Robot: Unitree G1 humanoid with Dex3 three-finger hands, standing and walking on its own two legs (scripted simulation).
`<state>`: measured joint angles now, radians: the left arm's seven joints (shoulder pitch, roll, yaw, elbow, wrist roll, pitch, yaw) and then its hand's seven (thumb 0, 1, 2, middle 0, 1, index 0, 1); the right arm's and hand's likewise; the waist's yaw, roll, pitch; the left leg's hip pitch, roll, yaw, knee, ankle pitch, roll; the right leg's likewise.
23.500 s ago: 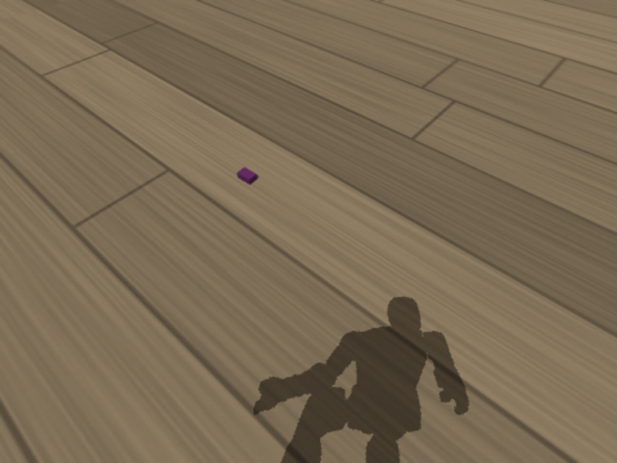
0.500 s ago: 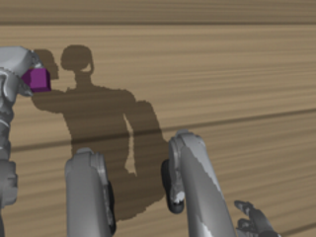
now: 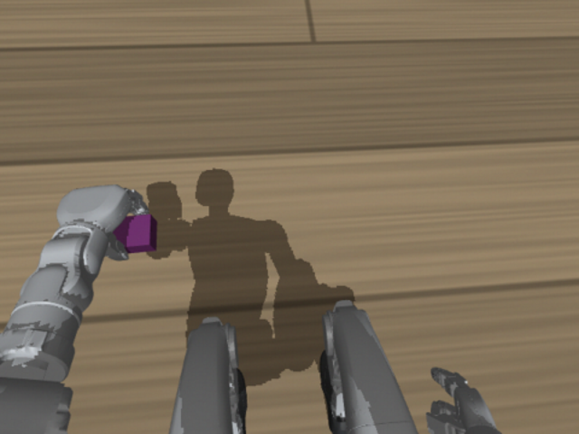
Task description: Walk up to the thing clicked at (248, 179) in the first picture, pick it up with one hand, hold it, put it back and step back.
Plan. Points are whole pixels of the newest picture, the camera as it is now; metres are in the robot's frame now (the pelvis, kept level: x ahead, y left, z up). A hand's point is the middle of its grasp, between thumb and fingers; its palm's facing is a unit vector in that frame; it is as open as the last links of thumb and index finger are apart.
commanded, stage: lift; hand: left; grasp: from above
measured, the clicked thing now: (127, 235) +0.42 +0.23 -0.11
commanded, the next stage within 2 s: hold in 0.66 s
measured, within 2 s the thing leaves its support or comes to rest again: neither
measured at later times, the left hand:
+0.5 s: hand (80, 209) +0.39 +0.22 +0.07, palm faces -0.42 -0.06 -0.90, open 7.8 cm
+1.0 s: hand (48, 173) +0.40 +0.22 +0.13, palm faces -0.45 -0.04 -0.89, open 7.8 cm
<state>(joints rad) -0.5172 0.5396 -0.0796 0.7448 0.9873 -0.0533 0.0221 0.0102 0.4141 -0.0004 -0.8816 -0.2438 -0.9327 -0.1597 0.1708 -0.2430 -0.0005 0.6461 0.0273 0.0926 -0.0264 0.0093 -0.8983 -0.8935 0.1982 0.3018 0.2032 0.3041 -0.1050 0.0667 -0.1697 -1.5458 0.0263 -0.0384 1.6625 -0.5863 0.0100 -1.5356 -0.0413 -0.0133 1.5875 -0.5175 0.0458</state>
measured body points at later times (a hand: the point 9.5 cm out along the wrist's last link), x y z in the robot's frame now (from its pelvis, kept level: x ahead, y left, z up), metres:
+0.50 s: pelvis +0.04 -0.01 +0.14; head +0.11 -0.01 +0.59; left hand +0.40 +0.22 +0.12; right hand +0.13 -0.28 +0.02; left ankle +0.08 +0.11 -0.52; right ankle +0.10 -0.15 -0.52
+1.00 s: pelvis +0.08 +0.00 +0.19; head +0.11 -0.02 +0.63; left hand +0.42 +0.22 +0.18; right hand +0.18 -0.27 +0.06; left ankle +0.08 +0.11 -0.52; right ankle +0.10 -0.15 -0.52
